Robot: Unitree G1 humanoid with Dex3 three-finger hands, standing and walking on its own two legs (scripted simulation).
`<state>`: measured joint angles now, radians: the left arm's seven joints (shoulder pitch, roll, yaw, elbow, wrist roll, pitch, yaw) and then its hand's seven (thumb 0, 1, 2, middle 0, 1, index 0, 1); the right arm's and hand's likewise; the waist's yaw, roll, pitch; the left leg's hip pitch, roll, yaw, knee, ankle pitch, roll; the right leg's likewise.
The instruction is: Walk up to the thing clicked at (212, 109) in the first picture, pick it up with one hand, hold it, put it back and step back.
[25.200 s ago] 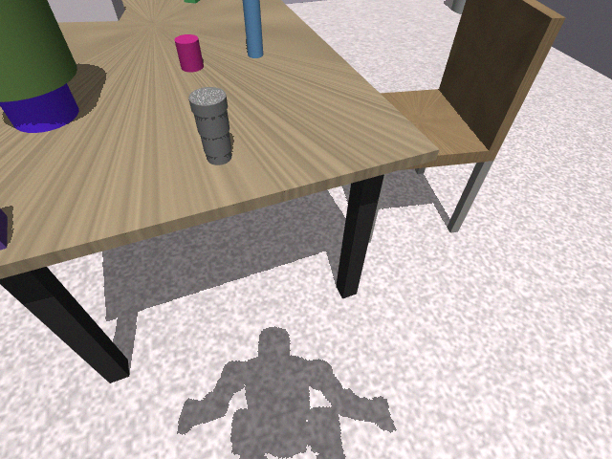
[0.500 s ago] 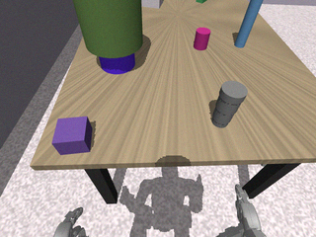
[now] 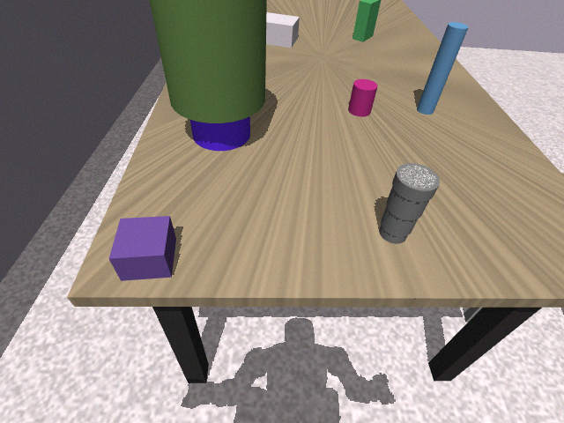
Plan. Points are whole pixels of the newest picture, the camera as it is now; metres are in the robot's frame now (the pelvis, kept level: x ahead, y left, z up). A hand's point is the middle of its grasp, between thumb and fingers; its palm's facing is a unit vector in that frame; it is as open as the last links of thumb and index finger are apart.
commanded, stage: home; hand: right
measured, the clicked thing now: (404, 207) +0.46 -0.23 +0.04
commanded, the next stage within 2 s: stand in 1.46 s
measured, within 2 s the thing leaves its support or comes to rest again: neither
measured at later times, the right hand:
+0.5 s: hand out of the picture +0.04 -0.26 -0.15, palm faces -0.07 +0.93 -0.35, open 17.6 cm
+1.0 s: hand out of the picture +0.08 -0.27 -0.15, palm faces -0.07 +0.93 -0.36, open 17.5 cm
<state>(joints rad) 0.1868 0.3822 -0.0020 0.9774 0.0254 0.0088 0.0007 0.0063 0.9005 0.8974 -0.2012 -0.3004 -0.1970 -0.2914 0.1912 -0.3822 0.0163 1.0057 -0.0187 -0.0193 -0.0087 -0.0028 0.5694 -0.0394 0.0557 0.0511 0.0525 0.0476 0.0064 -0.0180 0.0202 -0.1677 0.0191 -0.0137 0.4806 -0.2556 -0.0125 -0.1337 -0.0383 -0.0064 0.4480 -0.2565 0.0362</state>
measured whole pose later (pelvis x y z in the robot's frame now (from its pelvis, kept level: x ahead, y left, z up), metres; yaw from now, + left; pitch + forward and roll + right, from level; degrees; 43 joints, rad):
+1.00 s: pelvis +0.00 -0.01 +0.01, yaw +1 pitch -3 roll +0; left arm 0.12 0.35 -0.01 1.12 0.01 0.00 0.00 0.00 0.90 0.90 -0.20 -0.30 -0.20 -0.29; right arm 0.12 -0.36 0.03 1.11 -0.01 -0.01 0.00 0.00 0.56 -0.05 0.06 0.05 0.05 0.05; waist 0.01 0.00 0.05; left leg -0.12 0.03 -0.03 0.36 -0.18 -0.03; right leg -0.09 -0.03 -0.03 0.34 -0.20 0.02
